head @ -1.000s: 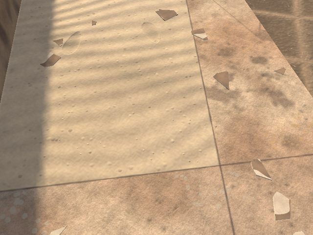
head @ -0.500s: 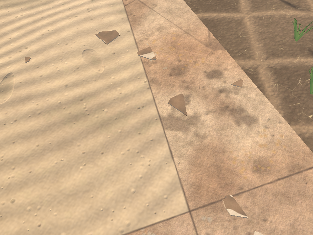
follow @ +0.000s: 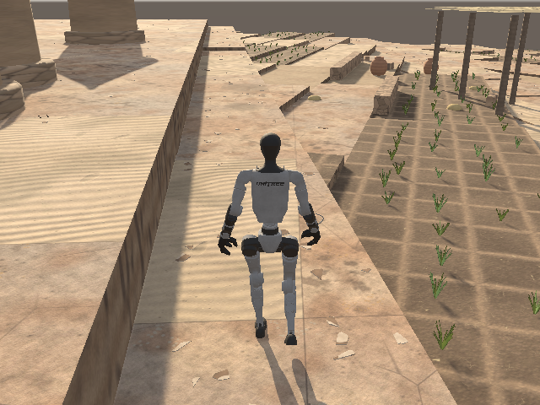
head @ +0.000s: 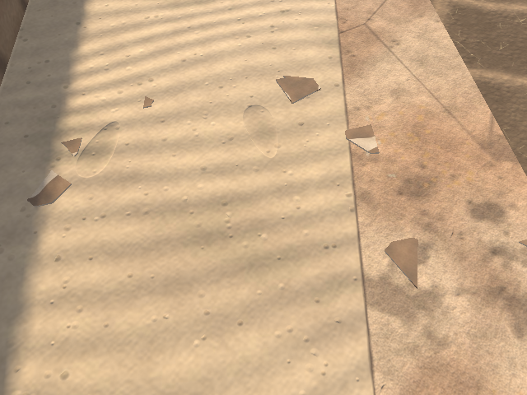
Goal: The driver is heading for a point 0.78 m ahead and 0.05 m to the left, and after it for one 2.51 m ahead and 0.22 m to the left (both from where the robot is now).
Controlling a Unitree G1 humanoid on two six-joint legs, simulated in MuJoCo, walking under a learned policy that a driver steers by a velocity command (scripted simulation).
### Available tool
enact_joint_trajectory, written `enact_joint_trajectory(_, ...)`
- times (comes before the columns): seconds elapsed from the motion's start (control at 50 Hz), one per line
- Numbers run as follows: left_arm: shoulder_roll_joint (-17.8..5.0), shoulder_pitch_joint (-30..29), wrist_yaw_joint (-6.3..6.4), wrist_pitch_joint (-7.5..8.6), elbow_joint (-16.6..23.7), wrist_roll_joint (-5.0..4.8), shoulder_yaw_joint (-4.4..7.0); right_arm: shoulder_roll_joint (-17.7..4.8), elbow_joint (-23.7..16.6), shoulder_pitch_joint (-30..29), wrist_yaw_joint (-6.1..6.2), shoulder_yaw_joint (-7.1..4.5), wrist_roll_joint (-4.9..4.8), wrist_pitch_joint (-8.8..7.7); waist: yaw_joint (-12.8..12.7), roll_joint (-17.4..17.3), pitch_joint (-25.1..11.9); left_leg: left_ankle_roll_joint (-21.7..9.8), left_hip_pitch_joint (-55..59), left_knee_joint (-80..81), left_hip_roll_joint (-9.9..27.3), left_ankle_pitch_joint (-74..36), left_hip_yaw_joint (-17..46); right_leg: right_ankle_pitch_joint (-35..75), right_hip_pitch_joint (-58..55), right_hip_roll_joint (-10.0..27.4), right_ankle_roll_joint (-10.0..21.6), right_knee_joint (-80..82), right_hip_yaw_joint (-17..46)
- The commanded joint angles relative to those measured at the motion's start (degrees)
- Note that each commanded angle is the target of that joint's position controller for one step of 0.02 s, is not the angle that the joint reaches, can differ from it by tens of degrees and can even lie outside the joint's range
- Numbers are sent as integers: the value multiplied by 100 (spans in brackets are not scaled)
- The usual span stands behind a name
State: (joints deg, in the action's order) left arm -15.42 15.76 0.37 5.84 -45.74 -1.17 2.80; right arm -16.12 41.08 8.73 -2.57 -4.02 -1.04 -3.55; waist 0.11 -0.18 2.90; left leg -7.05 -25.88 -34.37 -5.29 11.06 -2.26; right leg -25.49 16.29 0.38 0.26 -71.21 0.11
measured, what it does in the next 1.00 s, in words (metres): walks ahead, turning left: right foot, then left foot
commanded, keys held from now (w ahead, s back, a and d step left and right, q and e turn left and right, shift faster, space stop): w+q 0.10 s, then q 0.30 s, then no key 0.12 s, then w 0.20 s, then w+e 0.28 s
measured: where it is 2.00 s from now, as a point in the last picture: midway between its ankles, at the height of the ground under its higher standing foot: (275, 220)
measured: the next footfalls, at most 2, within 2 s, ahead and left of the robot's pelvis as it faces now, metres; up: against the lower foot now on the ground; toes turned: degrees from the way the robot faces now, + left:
right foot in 0.34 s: +0.39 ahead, -0.10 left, +0.00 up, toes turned +18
left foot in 0.74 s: +0.25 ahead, +0.10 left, +0.00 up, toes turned +21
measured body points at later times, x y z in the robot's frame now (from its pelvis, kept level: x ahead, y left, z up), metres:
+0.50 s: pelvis +0.23 -0.04 +0.01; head +0.27 -0.03 +0.46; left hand +0.34 +0.26 -0.07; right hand +0.43 -0.27 -0.10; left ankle +0.13 +0.07 -0.63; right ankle +0.35 -0.11 -0.72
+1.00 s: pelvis +0.34 +0.01 +0.02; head +0.35 +0.04 +0.47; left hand +0.42 +0.31 -0.09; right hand +0.45 -0.24 -0.08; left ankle +0.22 +0.09 -0.72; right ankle +0.52 -0.11 -0.65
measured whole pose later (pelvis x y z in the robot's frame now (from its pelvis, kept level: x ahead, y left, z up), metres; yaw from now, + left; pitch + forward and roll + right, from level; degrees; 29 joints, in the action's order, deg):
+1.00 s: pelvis +0.34 +0.01 +0.02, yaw +15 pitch +2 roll +0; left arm -17.2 11.5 -1.9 2.1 -43.2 -1.1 4.1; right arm -14.1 43.6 23.3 0.8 -3.0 0.7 -4.4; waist 3.0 2.7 -1.7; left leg -0.7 0.0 -14.2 0.8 16.4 -5.3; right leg -1.8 40.5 2.2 -1.2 -50.2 4.1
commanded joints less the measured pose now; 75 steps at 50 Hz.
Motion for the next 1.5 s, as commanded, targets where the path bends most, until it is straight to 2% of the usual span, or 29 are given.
enact_joint_trajectory(0.02,-767,-495,-1,314,790,106,156,-545,-290,576,62,-164,-23,-78,142,237,-796,-1174,2592,1773,1684,-1101,2687,457,2518,479,55,0,588)
enact_joint_trajectory(0.08,-636,-232,11,104,828,216,169,-626,-429,400,139,-168,29,-83,-158,-15,-554,-1174,1547,2072,1401,-1962,2189,747,1961,587,-199,689,429)
enact_joint_trajectory(0.18,-309,-1088,57,33,1069,256,27,-918,-327,640,335,-257,-18,71,99,-372,-472,-588,754,1588,702,-3319,1217,2321,1288,35,-461,2905,40)
enact_joint_trajectory(0.26,-487,-1514,-27,28,1193,133,87,-871,-260,940,421,-251,-64,278,301,-654,-761,-275,1256,1028,803,-2389,1849,2777,968,-342,-413,3995,218)
enact_joint_trajectory(0.32,-723,-1073,-62,106,1107,182,217,-772,-437,573,479,-234,-39,328,-61,-792,-863,-23,1639,240,849,-2080,2402,2835,495,-247,-119,4660,405)
enact_joint_trajectory(0.34,-856,-728,-35,150,1061,266,261,-611,-544,467,471,-186,-15,306,-235,-662,-1137,193,1470,-443,569,-1886,2267,3604,-269,93,106,4909,506)
enact_joint_trajectory(0.36,-1186,-211,34,141,1078,384,310,-269,-726,510,466,-62,106,278,-361,189,-1852,481,663,-1978,132,-10,1729,5633,-1727,1323,536,4558,1505)
enact_joint_trajectory(0.38,-1258,-103,9,38,1012,439,312,-151,-683,1827,398,6,39,240,223,1852,-2715,750,-667,-3383,-452,3378,1480,6650,-3206,2787,1772,4427,3444)
enact_joint_trajectory(0.4,-983,-340,14,-66,1102,236,299,-833,-454,1998,367,-116,-17,297,172,1307,-2655,918,-1039,-4124,142,2826,1432,4785,-2823,2785,1826,4611,3729)
enact_joint_trajectory(0.44,-481,-728,69,-246,1209,243,114,-1031,-560,905,440,-212,-28,530,-79,437,-1496,1116,-1234,-4266,416,1977,996,3055,-1556,1870,1333,4936,2323)
enact_joint_trajectory(0.48,-560,-1036,66,-340,1146,277,89,-731,-644,792,459,-158,-2,677,108,620,-801,1136,-695,-3782,526,1689,812,2636,-239,1372,1211,5324,1558)
enact_joint_trajectory(0.56,-636,-1016,10,-324,966,222,138,-244,-568,937,425,22,90,586,123,787,-1052,1022,211,-2094,575,1461,400,2247,61,1121,1307,5548,855)
enact_joint_trajectory(0.66,-1002,-813,-54,-367,791,-1,247,-468,-543,738,270,-3,84,404,38,916,-907,599,1051,-307,518,890,61,-58,262,1350,1260,5894,1223)
enact_joint_trajectory(0.72,-707,-820,-63,-385,697,-27,144,-396,-307,1208,250,-8,129,299,350,650,-663,198,2237,792,528,787,134,-790,1109,974,749,5392,888)
enact_joint_trajectory(0.74,-265,-1025,-106,-345,812,35,3,-658,-255,1673,302,-62,172,259,513,-177,-611,-140,2879,1524,1521,1685,1539,-587,2031,498,361,4019,439)
enact_joint_trajectory(0.76,-162,-1176,-137,-218,1034,-11,-20,-1346,-247,1751,298,-248,180,251,532,-1504,-210,-791,2892,2429,2641,3003,3388,-390,3345,-226,125,2684,-328)
enact_joint_trajectory(0.8,-767,-1140,-139,-123,966,-130,200,-919,-276,1385,346,-155,219,-1,321,-988,276,-832,2576,2583,2625,2754,3263,317,3849,172,239,1502,653)
enact_joint_trajectory(0.88,-572,-773,-169,-188,634,-5,220,-516,-264,1145,354,-59,176,-183,190,-602,2,-242,2697,2617,2052,272,1371,1731,3474,137,20,1352,761)
enact_joint_trajectory(0.98,-281,-1195,-254,-285,828,9,106,-652,-74,1266,367,-123,172,-179,371,-569,120,-145,2353,2661,1875,-763,178,2656,2899,262,-208,2289,311)
enact_joint_trajectory(1.1,-238,-1825,-467,-254,1247,-21,20,-917,228,1509,367,-214,29,-75,538,-532,442,-45,2811,2387,2182,-1452,-309,2162,2547,251,195,3367,-225)
enact_joint_trajectory(1.14,-402,-1622,-507,-254,1301,-7,95,-1069,236,1400,391,-253,3,-18,296,-693,154,79,2981,1704,2198,-3550,-543,1623,1885,-39,458,3482,-551)
enact_joint_trajectory(1.18,-861,-215,-449,-283,984,-21,360,-1167,205,1314,448,-263,-6,52,-513,-689,-768,323,2634,-192,1954,-5207,-877,1740,-160,-563,814,3813,-775)
enact_joint_trajectory(1.2,-1263,687,-333,-332,785,-40,541,-1074,105,1371,477,-207,48,2,-932,-294,-1302,558,1274,-1730,1769,-4027,-847,1918,-1990,-203,1086,3831,42)
enact_joint_trajectory(1.22,-1966,767,-260,-323,785,-51,635,-152,-249,1945,377,97,241,-154,-315,1519,-2017,968,-1284,-4059,638,1603,-502,868,-3998,1558,2217,4335,3501)
enact_joint_trajectory(1.24,-1534,1067,-244,-277,881,-28,509,-568,-254,1392,309,53,59,-388,-764,954,-2891,892,-1744,-4778,423,2142,853,178,-4261,1916,2400,5291,4956)
enact_joint_trajectory(1.26,-1231,857,-245,-231,787,24,421,-844,-456,782,272,-32,-158,-478,-827,745,-1949,771,-2262,-4769,712,1647,881,579,-3730,1724,2052,5389,4027)
enact_joint_trajectory(1.3,-936,45,-219,-211,920,9,322,-773,-488,544,346,-6,67,-543,-316,84,-955,687,-1810,-3837,1137,904,771,1625,-1895,1229,1718,5423,2769)
enact_joint_trajectory(1.38,-794,-432,-150,-161,1039,73,272,-658,-440,846,340,-37,203,-270,193,273,-533,910,-990,-2995,1270,535,655,2683,-271,857,1788,5882,1961)
enact_joint_trajectory(1.5,-998,12,-4,-226,801,-22,330,-308,-762,-521,280,128,189,-297,-294,374,-244,1113,-456,-359,773,-1514,431,2276,291,330,1345,5744,1382)
Keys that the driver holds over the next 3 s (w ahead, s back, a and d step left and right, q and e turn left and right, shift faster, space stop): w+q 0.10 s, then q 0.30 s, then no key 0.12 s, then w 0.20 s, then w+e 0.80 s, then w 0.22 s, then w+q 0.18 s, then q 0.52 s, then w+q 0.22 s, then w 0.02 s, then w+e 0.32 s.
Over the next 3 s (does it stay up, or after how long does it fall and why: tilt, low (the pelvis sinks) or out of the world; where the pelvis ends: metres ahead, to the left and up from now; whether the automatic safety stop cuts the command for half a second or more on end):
stays up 1.17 0.08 0.02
